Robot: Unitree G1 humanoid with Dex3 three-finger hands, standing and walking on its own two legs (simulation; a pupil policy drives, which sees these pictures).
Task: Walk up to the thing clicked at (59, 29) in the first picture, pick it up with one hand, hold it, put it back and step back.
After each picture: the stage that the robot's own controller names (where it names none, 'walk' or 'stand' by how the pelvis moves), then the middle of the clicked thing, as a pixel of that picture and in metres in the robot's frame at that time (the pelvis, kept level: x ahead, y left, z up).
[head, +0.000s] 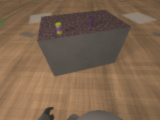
stand; (59, 28) +0.93 +0.46 +0.05
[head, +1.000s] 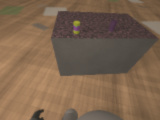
walk; (76, 27) +0.88 +0.21 +0.07
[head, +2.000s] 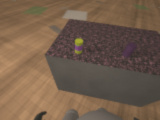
walk; (78, 46) +0.58 +0.16 +0.06
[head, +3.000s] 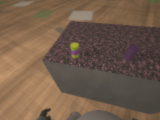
stand; (75, 50) +0.53 +0.20 +0.06
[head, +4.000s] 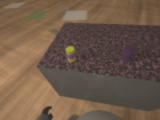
stand; (70, 54) +0.49 +0.20 +0.05
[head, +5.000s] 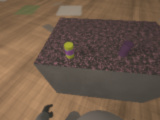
stand; (69, 50) +0.50 +0.21 +0.06
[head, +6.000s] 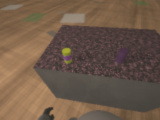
stand; (67, 55) +0.49 +0.23 +0.04
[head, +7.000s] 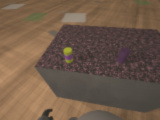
stand; (68, 55) +0.49 +0.23 +0.04
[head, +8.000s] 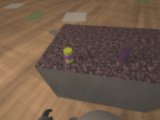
rise first; (68, 55) +0.49 +0.22 +0.04
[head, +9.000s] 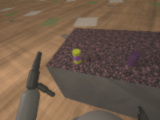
rise first; (77, 56) +0.50 +0.20 +0.05
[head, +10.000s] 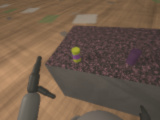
go down; (76, 55) +0.50 +0.20 +0.05
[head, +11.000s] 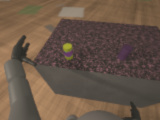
go down; (68, 51) +0.51 +0.19 +0.06
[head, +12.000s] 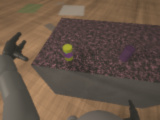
go down; (68, 52) +0.49 +0.19 +0.06
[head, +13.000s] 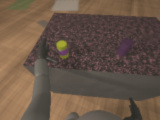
close in; (63, 50) +0.49 +0.21 +0.08
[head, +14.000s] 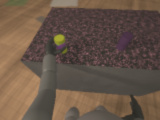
lift; (61, 44) +0.51 +0.21 +0.10
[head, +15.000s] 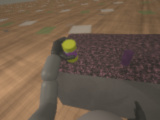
lift; (70, 51) +0.33 +0.14 +0.27
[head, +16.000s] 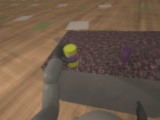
lift; (71, 56) +0.34 +0.14 +0.22
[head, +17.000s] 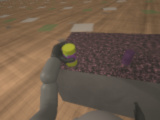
hold; (70, 55) +0.32 +0.16 +0.24
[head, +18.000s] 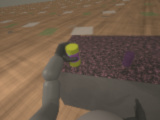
hold; (73, 55) +0.32 +0.13 +0.25
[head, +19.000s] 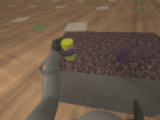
crouch; (68, 50) +0.38 +0.16 +0.24
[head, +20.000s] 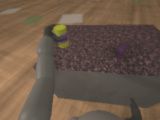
lower; (62, 36) +0.46 +0.19 +0.26
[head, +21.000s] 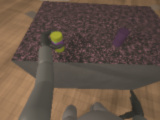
lower; (58, 42) +0.50 +0.20 +0.11
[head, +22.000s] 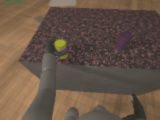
lower; (61, 49) +0.46 +0.19 +0.10
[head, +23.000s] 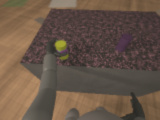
lower; (62, 50) +0.46 +0.19 +0.09
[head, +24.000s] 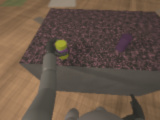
lower; (62, 50) +0.47 +0.19 +0.09
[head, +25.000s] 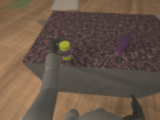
open; (65, 51) +0.47 +0.18 +0.09
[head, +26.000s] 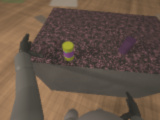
sink last; (68, 51) +0.45 +0.16 +0.09
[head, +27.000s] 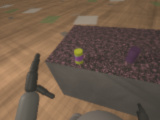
sink last; (78, 56) +0.48 +0.18 +0.07
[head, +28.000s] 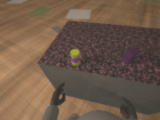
stand; (75, 57) +0.45 +0.17 +0.06
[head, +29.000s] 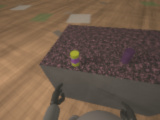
stand; (75, 58) +0.46 +0.18 +0.05
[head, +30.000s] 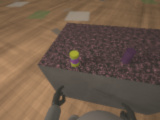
stand; (74, 58) +0.44 +0.17 +0.05
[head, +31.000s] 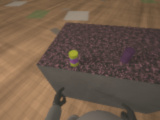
stand; (73, 58) +0.44 +0.18 +0.05
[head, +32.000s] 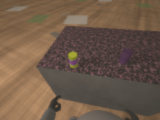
stand; (73, 60) +0.45 +0.18 +0.06
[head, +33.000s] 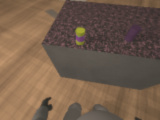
walk; (80, 36) +0.59 +0.14 +0.06
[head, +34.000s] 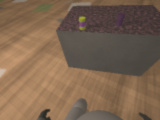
walk; (82, 23) +0.91 +0.22 +0.07
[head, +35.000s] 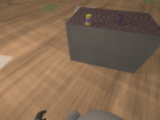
walk; (88, 19) +1.14 +0.14 +0.06
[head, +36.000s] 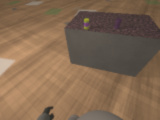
stand; (86, 24) +1.11 +0.15 +0.05
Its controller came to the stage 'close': yes
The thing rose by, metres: 0.21
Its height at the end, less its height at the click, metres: +0.00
